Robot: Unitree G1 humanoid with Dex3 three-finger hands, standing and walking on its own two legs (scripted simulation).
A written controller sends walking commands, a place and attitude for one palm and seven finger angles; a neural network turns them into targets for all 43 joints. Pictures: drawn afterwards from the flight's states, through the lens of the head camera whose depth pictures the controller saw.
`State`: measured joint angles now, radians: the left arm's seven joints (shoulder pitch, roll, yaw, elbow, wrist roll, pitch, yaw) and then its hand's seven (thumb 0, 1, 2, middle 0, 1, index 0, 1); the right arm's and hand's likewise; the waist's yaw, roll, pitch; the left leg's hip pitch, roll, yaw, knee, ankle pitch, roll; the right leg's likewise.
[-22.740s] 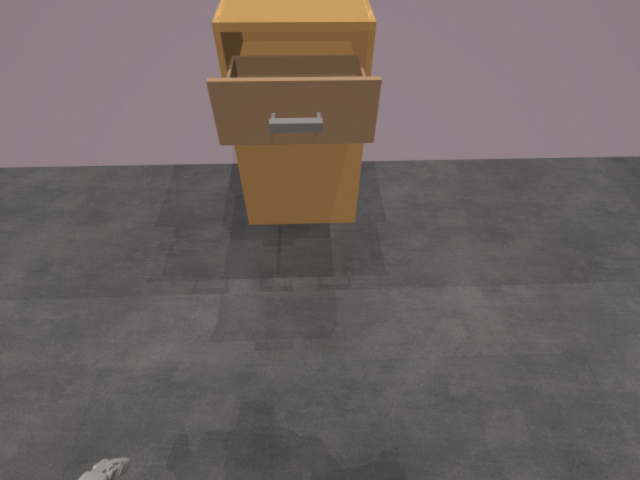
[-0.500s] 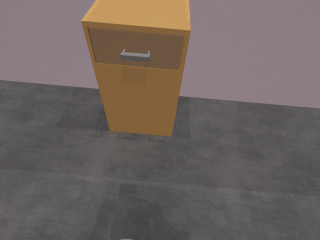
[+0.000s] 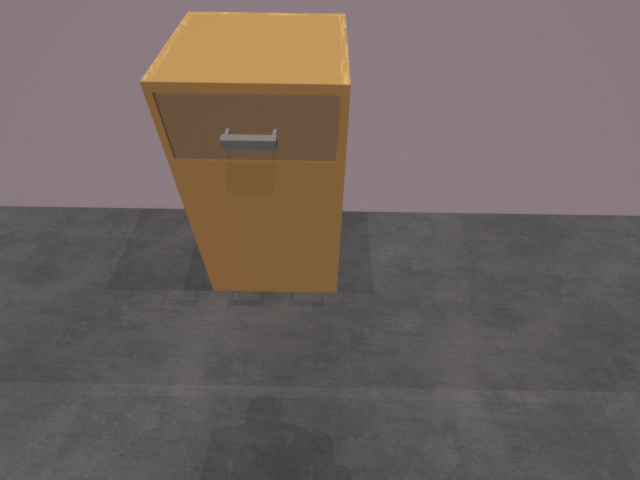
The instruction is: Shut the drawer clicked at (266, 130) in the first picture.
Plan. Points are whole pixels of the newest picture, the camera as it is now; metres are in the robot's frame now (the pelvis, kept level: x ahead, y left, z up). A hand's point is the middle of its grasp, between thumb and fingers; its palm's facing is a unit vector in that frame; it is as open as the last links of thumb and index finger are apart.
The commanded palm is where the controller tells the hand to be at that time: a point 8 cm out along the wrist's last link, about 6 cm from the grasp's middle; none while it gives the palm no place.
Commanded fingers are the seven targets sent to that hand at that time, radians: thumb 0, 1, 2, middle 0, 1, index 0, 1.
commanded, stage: let the arm hang, fingers relaxed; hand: left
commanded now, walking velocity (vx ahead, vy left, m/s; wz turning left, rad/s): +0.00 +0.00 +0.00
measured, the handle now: (250, 137) +0.86 +0.21 -0.06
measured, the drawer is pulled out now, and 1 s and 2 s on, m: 0.00 0.00 0.00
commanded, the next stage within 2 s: look to check the result in 0.14 s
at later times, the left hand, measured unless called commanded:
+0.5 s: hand out of the picture +0.00 +0.15 -0.18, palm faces +0.03 -0.98 -0.18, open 7.4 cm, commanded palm none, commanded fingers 0.00 0.90 0.90 -0.20 -0.30 -0.20 -0.30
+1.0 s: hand out of the picture +0.01 +0.15 -0.17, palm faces +0.02 -0.98 -0.19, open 7.4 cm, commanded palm none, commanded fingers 0.00 0.90 0.90 -0.20 -0.30 -0.20 -0.30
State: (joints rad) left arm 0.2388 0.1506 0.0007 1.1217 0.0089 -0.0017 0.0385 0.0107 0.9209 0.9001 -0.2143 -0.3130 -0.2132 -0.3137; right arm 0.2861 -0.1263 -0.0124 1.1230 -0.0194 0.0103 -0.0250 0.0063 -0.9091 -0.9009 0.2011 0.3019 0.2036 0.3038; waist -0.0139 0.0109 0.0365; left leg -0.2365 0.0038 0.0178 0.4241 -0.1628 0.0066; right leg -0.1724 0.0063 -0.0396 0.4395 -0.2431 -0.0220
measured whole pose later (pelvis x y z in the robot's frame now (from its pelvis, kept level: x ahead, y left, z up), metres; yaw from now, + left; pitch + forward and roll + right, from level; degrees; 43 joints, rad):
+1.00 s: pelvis +0.02 -0.02 +0.00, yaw -1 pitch -2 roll +0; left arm 0.27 0.13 0.01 1.14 0.00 -0.01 0.04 0.00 0.90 0.90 -0.20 -0.30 -0.20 -0.30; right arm 0.28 -0.12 -0.01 1.15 -0.02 0.01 -0.04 0.01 -0.91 -0.90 0.20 0.30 0.20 0.30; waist -0.01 0.01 0.06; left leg -0.19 0.04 0.02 0.41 -0.18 -0.02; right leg -0.13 0.04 -0.04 0.40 -0.25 -0.05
